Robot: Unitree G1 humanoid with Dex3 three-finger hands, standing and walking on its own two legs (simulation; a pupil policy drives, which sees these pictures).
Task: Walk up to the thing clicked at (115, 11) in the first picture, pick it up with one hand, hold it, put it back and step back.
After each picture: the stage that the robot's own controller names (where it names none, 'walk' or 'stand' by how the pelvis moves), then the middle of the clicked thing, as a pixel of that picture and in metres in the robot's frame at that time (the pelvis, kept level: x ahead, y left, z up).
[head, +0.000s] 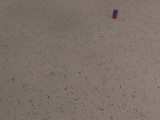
stand; (115, 14) +1.95 -0.52 -0.72
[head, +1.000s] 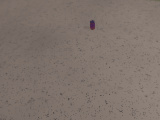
walk; (92, 25) +1.86 -0.07 -0.69
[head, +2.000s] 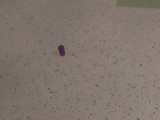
walk; (61, 50) +1.24 +0.28 -0.72
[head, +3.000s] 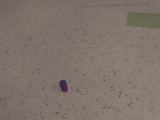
walk; (63, 86) +0.80 +0.23 -0.72
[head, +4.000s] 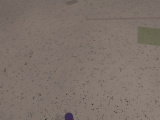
walk; (69, 119) +0.51 +0.16 -0.72
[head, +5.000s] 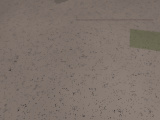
stand; out of the picture +0.37 +0.18 -0.70
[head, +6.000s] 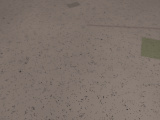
stand; out of the picture +0.34 +0.14 -0.72
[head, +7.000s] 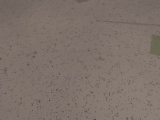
stand; out of the picture +0.36 +0.12 -0.72
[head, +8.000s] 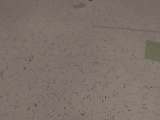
stand; out of the picture +0.37 +0.12 -0.72
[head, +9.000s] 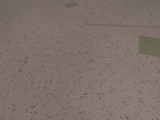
stand; out of the picture +0.37 +0.13 -0.72
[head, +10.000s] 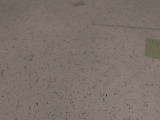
stand; out of the picture +0.37 +0.11 -0.73
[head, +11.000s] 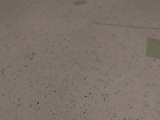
stand; out of the picture +0.37 +0.10 -0.73
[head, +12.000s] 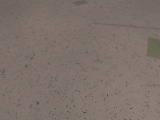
go down; out of the picture +0.36 +0.11 -0.73
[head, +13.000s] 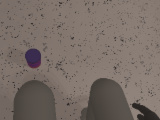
go down; (33, 59) +0.45 +0.16 -0.33
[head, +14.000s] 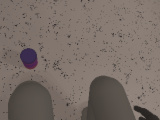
approach; (29, 59) +0.45 +0.18 -0.30
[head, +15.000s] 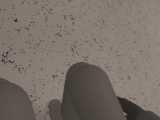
close in; out of the picture +0.44 +0.22 -0.22
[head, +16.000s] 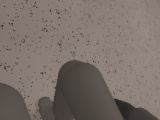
close; out of the picture +0.44 +0.23 -0.23
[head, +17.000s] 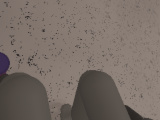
lift; out of the picture +0.36 +0.23 -0.17
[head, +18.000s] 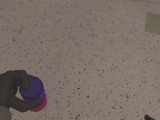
lift; (34, 95) +0.31 +0.15 +0.00
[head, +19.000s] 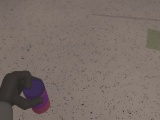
hold; (37, 97) +0.31 +0.15 +0.00
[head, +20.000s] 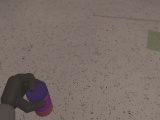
hold; (40, 100) +0.30 +0.15 -0.01
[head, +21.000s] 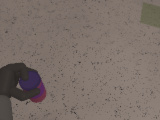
crouch; (34, 87) +0.35 +0.15 -0.06
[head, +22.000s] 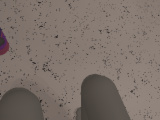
lower; out of the picture +0.49 +0.21 -0.09
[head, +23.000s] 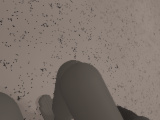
lower; out of the picture +0.45 +0.26 -0.23
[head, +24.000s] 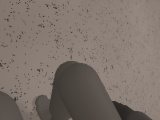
lower; out of the picture +0.45 +0.26 -0.24
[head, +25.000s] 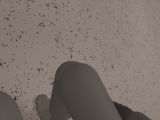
lower; out of the picture +0.45 +0.27 -0.24
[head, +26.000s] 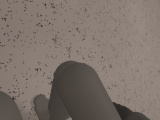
lower; out of the picture +0.45 +0.27 -0.24
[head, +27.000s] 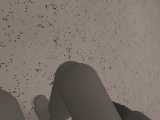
loosen; out of the picture +0.44 +0.25 -0.25
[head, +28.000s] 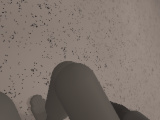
withdraw; out of the picture +0.44 +0.26 -0.25
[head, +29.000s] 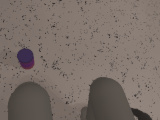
walk; (26, 59) +0.46 +0.20 -0.31
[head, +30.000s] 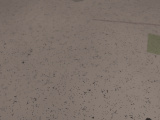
stand; out of the picture +0.38 +0.11 -0.66
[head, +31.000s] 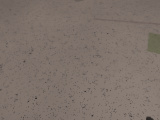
stand; out of the picture +0.40 +0.13 -0.67
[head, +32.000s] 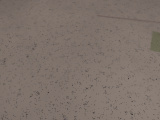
stand; out of the picture +0.40 +0.12 -0.68
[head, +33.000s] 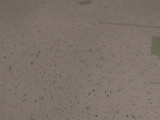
walk; out of the picture +0.41 +0.12 -0.72
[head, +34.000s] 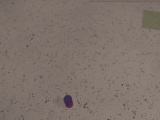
walk; (68, 101) +0.55 +0.16 -0.71
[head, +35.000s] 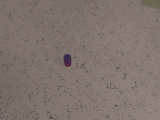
walk; (67, 60) +0.83 +0.10 -0.69
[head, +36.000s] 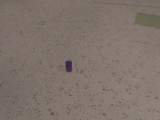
stand; (68, 66) +1.03 +0.13 -0.70
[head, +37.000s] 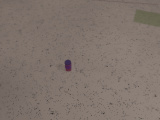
stand; (68, 65) +1.03 +0.13 -0.73
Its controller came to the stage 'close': yes
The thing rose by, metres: 0.71
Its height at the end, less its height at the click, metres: +0.00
